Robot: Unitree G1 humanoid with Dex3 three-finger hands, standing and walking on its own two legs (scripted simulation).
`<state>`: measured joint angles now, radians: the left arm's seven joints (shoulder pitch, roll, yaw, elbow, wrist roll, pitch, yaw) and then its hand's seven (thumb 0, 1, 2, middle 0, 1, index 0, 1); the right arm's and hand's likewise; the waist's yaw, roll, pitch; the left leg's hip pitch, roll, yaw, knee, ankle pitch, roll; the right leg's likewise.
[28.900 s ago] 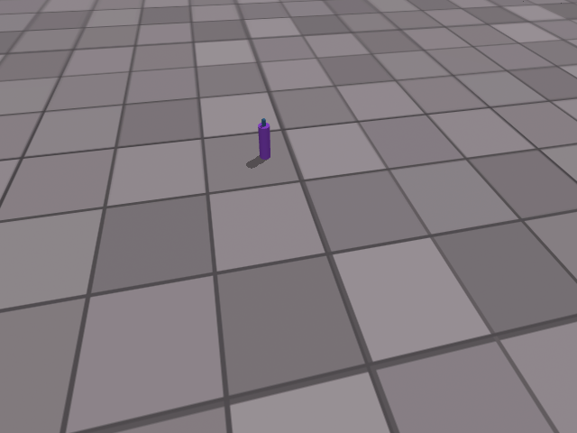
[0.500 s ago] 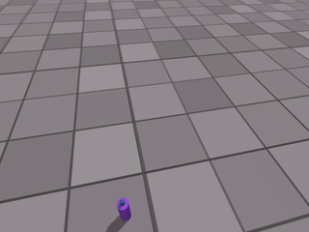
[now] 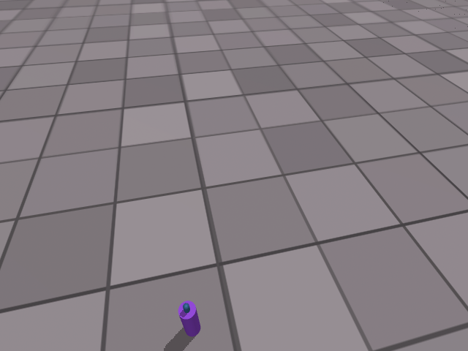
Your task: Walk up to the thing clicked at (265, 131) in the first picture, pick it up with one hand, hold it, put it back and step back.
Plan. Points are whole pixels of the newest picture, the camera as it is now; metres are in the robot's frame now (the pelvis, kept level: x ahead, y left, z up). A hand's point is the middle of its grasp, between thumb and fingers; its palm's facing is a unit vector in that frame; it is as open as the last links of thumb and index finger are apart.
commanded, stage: stand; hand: left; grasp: from the side
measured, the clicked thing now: (189, 317) +0.41 +0.17 -0.65
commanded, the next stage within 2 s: step back in 1.18 s
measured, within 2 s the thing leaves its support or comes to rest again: neither
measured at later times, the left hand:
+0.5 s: hand out of the picture +0.08 +0.23 -0.16, palm faces -0.02 -0.94 -0.34, open 7.4 cm
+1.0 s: hand out of the picture +0.10 +0.23 -0.15, palm faces -0.02 -0.94 -0.34, open 7.4 cm
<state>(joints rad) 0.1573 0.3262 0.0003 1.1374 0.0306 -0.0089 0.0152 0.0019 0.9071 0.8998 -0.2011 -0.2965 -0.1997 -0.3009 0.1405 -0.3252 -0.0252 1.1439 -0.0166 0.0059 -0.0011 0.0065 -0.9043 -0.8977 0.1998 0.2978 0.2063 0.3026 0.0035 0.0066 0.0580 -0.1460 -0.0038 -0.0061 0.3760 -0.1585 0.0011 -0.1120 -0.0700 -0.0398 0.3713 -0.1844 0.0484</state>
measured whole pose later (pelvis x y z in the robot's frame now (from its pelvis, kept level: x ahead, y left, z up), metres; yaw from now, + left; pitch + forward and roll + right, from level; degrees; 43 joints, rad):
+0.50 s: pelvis +0.01 -0.01 +0.00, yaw +0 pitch -3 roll +0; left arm 0.12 0.32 0.01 1.14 0.02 -0.01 0.01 0.00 0.91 0.90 -0.20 -0.30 -0.20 -0.30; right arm 0.12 -0.33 -0.01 1.15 -0.01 0.00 0.00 0.01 -0.90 -0.90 0.20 0.30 0.21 0.30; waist 0.00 0.01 0.06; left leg -0.12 0.02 -0.01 0.34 -0.16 -0.02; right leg -0.10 -0.05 -0.04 0.34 -0.19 0.03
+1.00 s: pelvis +0.02 -0.02 +0.00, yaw +0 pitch -3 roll +0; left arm 0.11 0.33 0.01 1.13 0.02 -0.01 0.00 0.00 0.91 0.90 -0.20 -0.30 -0.20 -0.30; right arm 0.11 -0.34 -0.01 1.15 -0.01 -0.01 0.00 0.01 -0.90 -0.90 0.20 0.30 0.21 0.30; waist 0.00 0.01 0.06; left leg -0.11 0.02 -0.01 0.32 -0.16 -0.02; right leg -0.08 -0.04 -0.04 0.33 -0.20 0.03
